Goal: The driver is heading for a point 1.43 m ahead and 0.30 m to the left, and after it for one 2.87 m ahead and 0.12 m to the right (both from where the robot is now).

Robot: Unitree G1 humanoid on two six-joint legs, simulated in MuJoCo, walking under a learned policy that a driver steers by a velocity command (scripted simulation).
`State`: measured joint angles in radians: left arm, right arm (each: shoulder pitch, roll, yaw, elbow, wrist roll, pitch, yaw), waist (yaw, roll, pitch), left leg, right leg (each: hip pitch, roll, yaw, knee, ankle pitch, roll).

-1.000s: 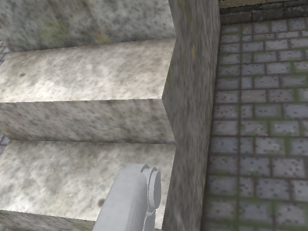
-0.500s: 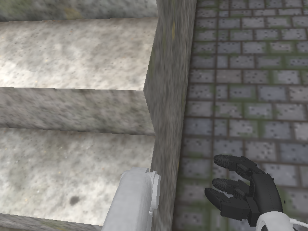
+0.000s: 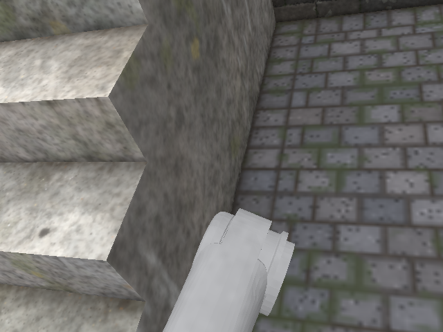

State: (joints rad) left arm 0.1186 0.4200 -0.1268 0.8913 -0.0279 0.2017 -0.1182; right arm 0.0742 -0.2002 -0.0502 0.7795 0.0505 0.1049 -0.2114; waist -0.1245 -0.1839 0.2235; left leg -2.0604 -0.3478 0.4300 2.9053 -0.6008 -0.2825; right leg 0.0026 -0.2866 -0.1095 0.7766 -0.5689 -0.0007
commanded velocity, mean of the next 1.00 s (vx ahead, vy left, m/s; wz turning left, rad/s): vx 0.35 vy -0.28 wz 0.77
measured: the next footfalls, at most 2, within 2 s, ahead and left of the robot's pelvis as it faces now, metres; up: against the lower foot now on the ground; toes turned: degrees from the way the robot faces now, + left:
right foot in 0.20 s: +0.03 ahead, -0.28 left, +0.00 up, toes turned -15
left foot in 0.40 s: +0.14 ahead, -0.22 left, +0.00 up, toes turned +19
